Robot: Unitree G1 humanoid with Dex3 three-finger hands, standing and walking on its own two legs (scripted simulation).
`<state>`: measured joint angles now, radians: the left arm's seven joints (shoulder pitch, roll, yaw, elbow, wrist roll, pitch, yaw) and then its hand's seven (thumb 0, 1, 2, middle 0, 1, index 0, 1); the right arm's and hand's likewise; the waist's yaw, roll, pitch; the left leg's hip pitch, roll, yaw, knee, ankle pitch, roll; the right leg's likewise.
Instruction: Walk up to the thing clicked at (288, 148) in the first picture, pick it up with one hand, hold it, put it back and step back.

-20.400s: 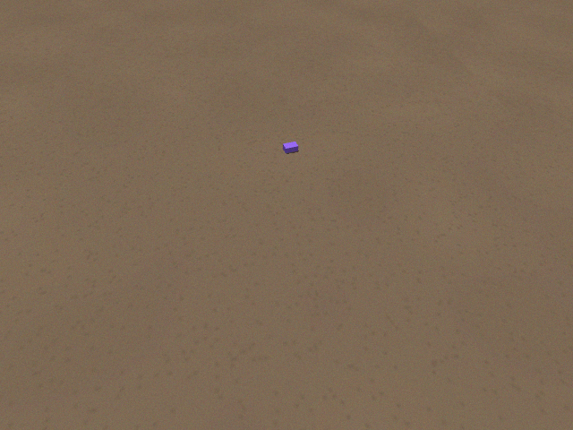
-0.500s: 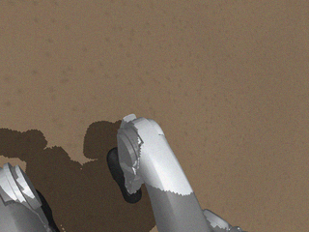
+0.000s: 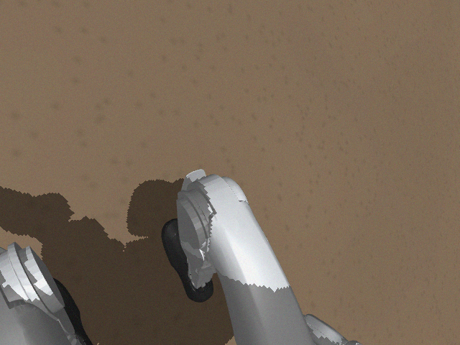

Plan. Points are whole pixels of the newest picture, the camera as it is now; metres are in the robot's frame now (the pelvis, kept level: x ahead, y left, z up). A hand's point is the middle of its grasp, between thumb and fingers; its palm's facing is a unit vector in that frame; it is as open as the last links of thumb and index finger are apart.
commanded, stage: settle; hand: left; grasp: from above
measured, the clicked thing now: out of the picture +0.43 +0.35 -0.30
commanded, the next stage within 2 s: lift in 0.62 s
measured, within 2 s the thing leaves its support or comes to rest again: leaves its support in 0.08 s
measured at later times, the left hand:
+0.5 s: hand out of the picture +0.42 +0.35 -0.19, palm faces -0.27 -0.31 -0.91, open 7.5 cm
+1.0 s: hand out of the picture +0.41 +0.34 -0.12, palm faces -0.26 -0.33 -0.91, open 7.6 cm
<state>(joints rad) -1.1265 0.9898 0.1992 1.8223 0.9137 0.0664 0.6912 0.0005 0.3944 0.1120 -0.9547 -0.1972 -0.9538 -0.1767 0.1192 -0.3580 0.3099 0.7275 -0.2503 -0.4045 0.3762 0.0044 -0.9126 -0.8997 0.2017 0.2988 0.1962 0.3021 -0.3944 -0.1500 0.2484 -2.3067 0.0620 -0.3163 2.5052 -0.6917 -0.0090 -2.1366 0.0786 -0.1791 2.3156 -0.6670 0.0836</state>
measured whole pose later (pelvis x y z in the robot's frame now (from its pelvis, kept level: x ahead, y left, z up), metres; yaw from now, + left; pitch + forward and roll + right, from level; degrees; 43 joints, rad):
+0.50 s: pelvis +0.01 -0.01 +0.01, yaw +4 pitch +32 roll -11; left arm -1.01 0.72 0.17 1.56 0.90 0.19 0.56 0.00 0.38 0.13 -0.97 -0.18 -0.96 -0.17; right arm 0.15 -0.34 0.14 0.77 -0.17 -0.32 0.36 0.00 -0.90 -0.90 0.20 0.30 0.20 0.30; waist -0.29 -0.02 0.02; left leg -2.33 0.07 -0.22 2.43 -0.68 -0.01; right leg -2.21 0.05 -0.11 2.31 -0.68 0.06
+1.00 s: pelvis +0.01 -0.01 +0.03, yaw +8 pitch +35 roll -7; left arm -0.95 0.58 0.16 1.39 0.88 0.24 0.41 0.00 0.37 0.14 -0.95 -0.21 -0.95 -0.19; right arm 0.19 -0.30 0.03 0.83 -0.11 -0.21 0.26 0.00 -0.92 -0.90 0.20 0.30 0.20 0.30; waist -0.20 0.05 -0.10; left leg -2.29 0.07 -0.15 2.34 -0.67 -0.02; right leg -2.20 0.04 -0.05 2.28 -0.69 0.04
